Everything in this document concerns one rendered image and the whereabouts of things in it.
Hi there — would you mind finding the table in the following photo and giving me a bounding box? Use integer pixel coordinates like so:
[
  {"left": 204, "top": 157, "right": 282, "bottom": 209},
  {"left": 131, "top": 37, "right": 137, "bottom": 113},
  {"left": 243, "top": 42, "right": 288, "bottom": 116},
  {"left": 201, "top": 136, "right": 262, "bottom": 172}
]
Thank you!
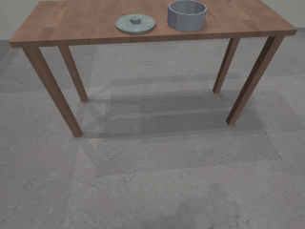
[{"left": 9, "top": 0, "right": 297, "bottom": 137}]

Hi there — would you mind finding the lid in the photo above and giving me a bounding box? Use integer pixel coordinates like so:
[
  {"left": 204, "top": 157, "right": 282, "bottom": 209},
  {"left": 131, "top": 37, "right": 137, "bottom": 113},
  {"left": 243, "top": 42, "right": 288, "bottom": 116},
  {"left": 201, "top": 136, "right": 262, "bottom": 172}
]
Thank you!
[{"left": 115, "top": 13, "right": 155, "bottom": 33}]

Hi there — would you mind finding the pot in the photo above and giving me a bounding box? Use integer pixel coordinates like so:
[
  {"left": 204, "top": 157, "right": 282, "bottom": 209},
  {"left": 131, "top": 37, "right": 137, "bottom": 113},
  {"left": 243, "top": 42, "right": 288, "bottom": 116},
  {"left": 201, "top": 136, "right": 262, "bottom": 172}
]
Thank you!
[{"left": 167, "top": 0, "right": 207, "bottom": 31}]

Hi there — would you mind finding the knob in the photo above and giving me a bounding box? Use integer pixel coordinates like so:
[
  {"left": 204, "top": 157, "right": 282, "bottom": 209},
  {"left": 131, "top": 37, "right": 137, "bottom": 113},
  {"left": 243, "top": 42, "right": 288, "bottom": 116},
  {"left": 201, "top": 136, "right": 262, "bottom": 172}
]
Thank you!
[{"left": 130, "top": 15, "right": 140, "bottom": 23}]

